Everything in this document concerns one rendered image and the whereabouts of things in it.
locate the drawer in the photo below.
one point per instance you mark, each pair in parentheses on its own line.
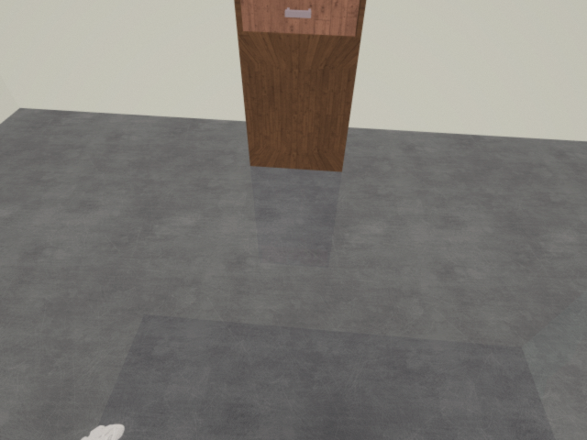
(328,17)

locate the cabinet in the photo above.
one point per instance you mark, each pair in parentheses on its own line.
(298,92)

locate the handle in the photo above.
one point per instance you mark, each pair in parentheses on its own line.
(297,13)

